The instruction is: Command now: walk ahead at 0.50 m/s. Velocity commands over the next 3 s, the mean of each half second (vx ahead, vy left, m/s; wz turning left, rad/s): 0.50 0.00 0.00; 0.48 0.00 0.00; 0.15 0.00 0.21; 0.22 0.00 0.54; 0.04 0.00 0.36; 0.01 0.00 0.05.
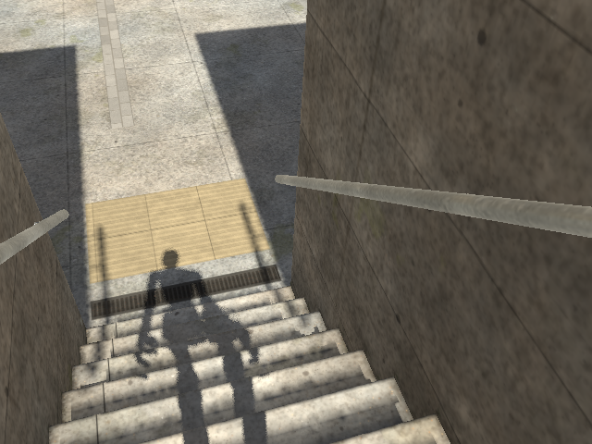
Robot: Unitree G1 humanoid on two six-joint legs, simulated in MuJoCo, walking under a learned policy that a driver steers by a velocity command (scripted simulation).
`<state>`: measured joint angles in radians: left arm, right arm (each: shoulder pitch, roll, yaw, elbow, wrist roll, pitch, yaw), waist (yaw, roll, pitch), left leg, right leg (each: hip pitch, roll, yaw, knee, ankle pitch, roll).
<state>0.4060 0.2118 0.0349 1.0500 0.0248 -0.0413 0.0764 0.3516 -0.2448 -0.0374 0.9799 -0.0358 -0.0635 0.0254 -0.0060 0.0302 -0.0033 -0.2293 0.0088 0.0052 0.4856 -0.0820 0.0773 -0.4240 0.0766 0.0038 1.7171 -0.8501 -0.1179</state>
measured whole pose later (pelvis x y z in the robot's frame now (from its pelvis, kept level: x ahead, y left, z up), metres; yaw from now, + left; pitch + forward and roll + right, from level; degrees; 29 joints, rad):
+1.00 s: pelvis +0.48 +0.08 -0.40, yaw +0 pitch -2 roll -4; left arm 0.44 0.20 0.03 1.05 0.00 -0.03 0.07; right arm 0.19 -0.23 -0.04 0.95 -0.01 -0.07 0.02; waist 0.08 0.03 -0.01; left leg -0.22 0.02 -0.01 0.41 -0.15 0.05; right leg -0.46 0.07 0.00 1.79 -0.89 -0.12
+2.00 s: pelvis +0.57 +0.15 -0.45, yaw +26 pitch +0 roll -2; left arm 0.14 0.25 0.04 0.78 0.05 0.05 0.04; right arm 0.46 -0.20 -0.02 0.85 0.01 0.01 -0.04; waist -0.02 -0.05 0.00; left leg -0.34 -0.14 -0.12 0.87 -0.50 0.10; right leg -0.71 0.01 0.05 1.18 0.00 0.02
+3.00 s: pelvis +0.62 +0.14 -0.57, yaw +37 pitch +2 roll +3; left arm 0.37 0.30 0.05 0.90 0.00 -0.01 -0.01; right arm 0.16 -0.13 0.11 0.76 -0.07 0.04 -0.08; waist 0.01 -0.11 -0.08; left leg -0.58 -0.13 0.05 1.47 -0.93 0.10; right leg -0.36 0.00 0.23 0.45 -0.39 -0.03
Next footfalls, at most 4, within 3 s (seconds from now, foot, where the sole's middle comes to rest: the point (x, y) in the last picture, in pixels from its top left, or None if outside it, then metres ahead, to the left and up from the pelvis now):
0.50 right None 0.35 -0.06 -0.99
0.94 left None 0.55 0.16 -1.19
1.34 right None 0.60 -0.04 -1.19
1.70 left None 0.54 0.21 -1.19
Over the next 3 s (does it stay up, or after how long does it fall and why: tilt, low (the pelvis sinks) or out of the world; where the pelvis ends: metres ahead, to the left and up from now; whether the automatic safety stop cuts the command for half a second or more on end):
stays up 0.62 0.14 -0.57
